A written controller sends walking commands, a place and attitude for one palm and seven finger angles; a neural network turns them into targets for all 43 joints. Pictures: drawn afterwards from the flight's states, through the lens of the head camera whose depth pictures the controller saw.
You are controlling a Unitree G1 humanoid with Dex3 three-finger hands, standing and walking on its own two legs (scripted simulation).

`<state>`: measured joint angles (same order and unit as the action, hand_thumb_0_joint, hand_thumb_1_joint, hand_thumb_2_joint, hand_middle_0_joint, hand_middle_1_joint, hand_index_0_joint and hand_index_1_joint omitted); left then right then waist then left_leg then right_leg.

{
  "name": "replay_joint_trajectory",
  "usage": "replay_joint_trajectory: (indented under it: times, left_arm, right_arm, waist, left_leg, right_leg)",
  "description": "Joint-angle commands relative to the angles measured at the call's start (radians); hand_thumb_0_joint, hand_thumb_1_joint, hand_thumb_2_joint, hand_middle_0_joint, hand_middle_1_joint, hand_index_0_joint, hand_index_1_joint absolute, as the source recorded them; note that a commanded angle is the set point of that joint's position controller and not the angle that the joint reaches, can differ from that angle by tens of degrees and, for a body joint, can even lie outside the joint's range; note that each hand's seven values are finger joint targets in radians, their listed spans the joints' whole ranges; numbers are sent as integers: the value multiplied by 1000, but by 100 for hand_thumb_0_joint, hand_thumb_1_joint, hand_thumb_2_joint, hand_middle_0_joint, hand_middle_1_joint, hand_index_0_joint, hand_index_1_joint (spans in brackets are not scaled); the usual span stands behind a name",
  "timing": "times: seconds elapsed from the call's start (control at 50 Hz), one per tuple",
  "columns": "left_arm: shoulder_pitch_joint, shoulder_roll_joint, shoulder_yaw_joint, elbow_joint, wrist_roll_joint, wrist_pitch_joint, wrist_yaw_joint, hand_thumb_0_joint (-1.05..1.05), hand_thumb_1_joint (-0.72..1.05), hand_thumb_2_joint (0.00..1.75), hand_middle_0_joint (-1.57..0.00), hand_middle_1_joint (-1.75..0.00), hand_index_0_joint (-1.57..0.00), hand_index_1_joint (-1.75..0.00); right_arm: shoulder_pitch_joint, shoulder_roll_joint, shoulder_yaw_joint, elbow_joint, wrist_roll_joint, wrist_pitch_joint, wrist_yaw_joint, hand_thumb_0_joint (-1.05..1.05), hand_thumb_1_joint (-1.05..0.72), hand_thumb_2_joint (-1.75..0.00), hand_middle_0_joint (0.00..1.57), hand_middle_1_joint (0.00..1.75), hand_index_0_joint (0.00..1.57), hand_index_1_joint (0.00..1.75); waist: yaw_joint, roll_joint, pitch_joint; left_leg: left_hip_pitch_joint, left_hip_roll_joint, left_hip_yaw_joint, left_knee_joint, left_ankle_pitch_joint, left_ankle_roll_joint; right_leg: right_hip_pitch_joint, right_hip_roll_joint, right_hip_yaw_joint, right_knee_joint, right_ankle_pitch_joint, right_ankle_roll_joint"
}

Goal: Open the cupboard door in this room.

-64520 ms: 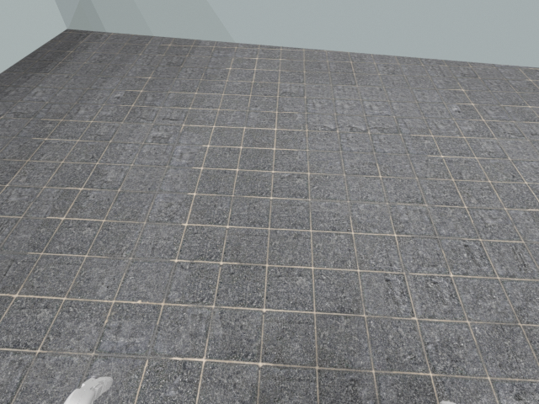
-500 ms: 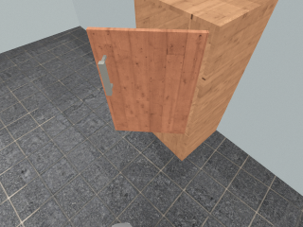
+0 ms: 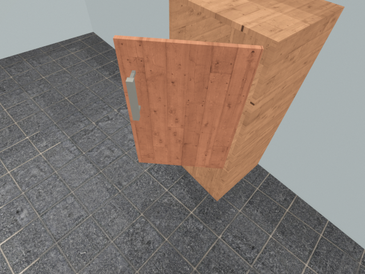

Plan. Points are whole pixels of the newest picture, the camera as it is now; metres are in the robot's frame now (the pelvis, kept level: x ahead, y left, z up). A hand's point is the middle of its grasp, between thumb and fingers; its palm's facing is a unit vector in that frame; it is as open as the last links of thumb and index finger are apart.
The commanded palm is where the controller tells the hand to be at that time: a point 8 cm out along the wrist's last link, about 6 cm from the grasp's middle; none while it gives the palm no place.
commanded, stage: look again from close up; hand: left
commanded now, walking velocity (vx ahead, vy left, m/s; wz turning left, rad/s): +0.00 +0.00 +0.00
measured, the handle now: (134, 96) +0.60 +0.19 +0.02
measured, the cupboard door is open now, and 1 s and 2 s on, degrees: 45 45 45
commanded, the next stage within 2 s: shuffle to correct the standing spot in 0.62 s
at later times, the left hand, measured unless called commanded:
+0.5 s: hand out of the picture -0.01 +0.17 -0.17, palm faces -0.02 -0.96 -0.27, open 7.4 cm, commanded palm none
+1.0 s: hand out of the picture -0.03 +0.14 -0.19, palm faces +0.03 -0.99 -0.16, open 7.4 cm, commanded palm none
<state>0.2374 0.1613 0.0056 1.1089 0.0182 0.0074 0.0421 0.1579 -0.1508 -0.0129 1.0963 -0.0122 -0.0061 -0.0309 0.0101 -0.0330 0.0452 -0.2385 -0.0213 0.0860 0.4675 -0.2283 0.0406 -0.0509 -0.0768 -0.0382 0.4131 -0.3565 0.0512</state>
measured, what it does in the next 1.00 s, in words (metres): stands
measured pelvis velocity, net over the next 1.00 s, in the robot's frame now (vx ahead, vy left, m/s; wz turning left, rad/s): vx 0.01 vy -0.03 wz -0.01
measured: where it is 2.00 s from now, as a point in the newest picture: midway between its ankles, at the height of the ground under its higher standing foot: outside the picture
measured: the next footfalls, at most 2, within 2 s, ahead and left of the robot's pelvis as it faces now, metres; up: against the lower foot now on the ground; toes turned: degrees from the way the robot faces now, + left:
right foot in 1.24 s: +0.07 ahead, -0.13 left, +0.00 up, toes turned -7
left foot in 1.52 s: +0.15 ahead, +0.09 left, +0.00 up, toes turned +6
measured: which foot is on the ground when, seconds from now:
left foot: down 0.00-1.00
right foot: down 0.00-1.00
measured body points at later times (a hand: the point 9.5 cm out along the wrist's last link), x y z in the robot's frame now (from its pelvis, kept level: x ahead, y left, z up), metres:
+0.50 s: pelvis -0.03 -0.02 -0.01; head -0.02 -0.04 +0.44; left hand -0.01 +0.22 -0.15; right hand -0.02 -0.24 -0.18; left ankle +0.01 +0.09 -0.74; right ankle -0.09 -0.15 -0.74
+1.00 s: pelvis +0.01 -0.03 -0.01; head +0.02 -0.02 +0.44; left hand -0.03 +0.19 -0.18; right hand +0.02 -0.27 -0.16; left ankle +0.01 +0.09 -0.74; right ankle -0.09 -0.15 -0.74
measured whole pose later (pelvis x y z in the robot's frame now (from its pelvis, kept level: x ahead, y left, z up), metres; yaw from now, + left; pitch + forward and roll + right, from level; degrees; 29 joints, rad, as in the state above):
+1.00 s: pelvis +0.01 -0.03 -0.01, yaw -1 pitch +0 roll +1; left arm 0.37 0.17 0.01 1.09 0.03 -0.01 0.02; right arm 0.29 -0.17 0.00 1.09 -0.02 -0.01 0.00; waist 0.03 -0.05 0.02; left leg -0.29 0.04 0.08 0.63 -0.33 -0.01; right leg -0.11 -0.03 -0.03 0.57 -0.46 0.00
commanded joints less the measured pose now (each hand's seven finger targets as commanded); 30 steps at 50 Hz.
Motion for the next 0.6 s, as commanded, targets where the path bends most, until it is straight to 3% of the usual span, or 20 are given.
replay_joint_trajectory:
  times: [0.0,0.06,0.08,0.1,0.12,0.14,0.16,0.2,0.26,0.34,0.36,0.44,0.58]
  left_arm:
    - [91,91,14,-9,-4,-8,-1,0,90,90,-20,-30,-20,-30]
    - [94,93,13,-5,-5,-7,-2,0,90,90,-20,-30,-20,-30]
    - [129,101,-1,-29,18,-39,38,0,90,90,-20,-30,-20,-30]
    - [85,139,12,-76,5,-39,32,0,90,90,-20,-30,-20,-30]
    - [69,128,11,-82,1,-30,22,0,90,90,-20,-30,-20,-30]
    - [90,127,7,-81,-1,-29,17,0,90,90,-20,-30,-20,-30]
    - [99,127,10,-89,0,-34,12,0,90,90,-20,-30,-20,-30]
    - [102,121,9,-83,-4,-34,10,0,90,90,-20,-30,-20,-30]
    - [87,115,6,-86,-4,-32,7,0,90,90,-20,-30,-20,-30]
    - [73,124,4,-89,-6,-23,4,0,90,90,-20,-30,-20,-30]
    - [77,126,2,-87,-5,-24,2,0,90,90,-20,-30,-20,-30]
    - [73,140,0,-87,-5,-21,-1,0,90,90,-20,-30,-20,-30]
    - [100,146,3,-84,-3,-27,-5,0,90,90,-20,-30,-20,-30]
  right_arm:
    - [92,-122,-20,0,2,-9,-10,0,-90,-90,20,30,20,30]
    - [98,-117,-17,10,3,-7,-9,0,-90,-90,20,30,20,30]
    - [75,-174,-16,-73,5,-24,9,0,-90,-90,20,30,20,30]
    - [135,-148,-17,-80,-3,-22,15,0,-90,-90,20,30,20,30]
    - [112,-152,-16,-78,-4,-17,12,0,-90,-90,20,30,20,30]
    - [124,-155,-14,-91,-3,-13,14,0,-90,-90,20,30,20,30]
    - [121,-153,-12,-103,-7,-17,15,0,-90,-90,20,30,20,30]
    - [132,-152,-11,-113,-5,-19,11,0,-90,-90,20,30,20,30]
    - [143,-148,-10,-113,-3,-22,8,0,-90,-90,20,30,20,30]
    - [136,-146,-9,-107,-2,-14,13,0,-90,-90,20,30,20,30]
    - [126,-137,-8,-102,-2,-13,14,0,-90,-90,20,30,20,30]
    - [139,-133,-7,-88,-3,-6,19,0,-90,-90,20,30,20,30]
    - [135,-131,-6,-70,-1,-16,16,0,-90,-90,20,30,20,30]
  waist:
    - [-10,26,-20]
    - [-6,9,8]
    - [-8,115,36]
    - [-32,128,-21]
    - [-17,171,-1]
    - [-22,168,-34]
    - [-9,192,-66]
    - [-17,113,-98]
    - [-17,34,-70]
    - [-18,-16,16]
    - [-13,2,38]
    - [-21,-34,77]
    - [-11,-5,30]
  left_leg:
    - [131,125,-129,-73,359,-15]
    - [114,121,-129,-88,297,-16]
    - [122,134,-120,92,576,-27]
    - [67,141,-145,73,418,-13]
    - [38,136,-146,37,331,1]
    - [27,143,-154,11,256,7]
    - [30,142,-156,23,290,13]
    - [56,142,-146,35,306,18]
    - [39,137,-130,30,284,18]
    - [-3,122,-115,-20,82,6]
    - [-10,115,-107,-28,62,4]
    - [-7,105,-88,-41,-29,-9]
    - [16,115,-82,-40,48,-9]
  right_leg:
    - [-90,-50,26,-68,235,-50]
    - [-85,-50,22,-89,211,-52]
    - [-213,-36,84,-29,376,-53]
    - [-145,-36,51,7,195,-81]
    - [-159,-18,37,15,106,-91]
    - [-154,6,26,29,48,-92]
    - [-130,4,22,44,85,-92]
    - [-131,3,24,55,119,-90]
    - [-138,-2,28,54,159,-84]
    - [-200,-7,50,16,46,-81]
    - [-212,-13,57,2,40,-84]
    - [-278,-17,82,-39,-78,-90]
    - [-242,-16,89,-37,15,-87]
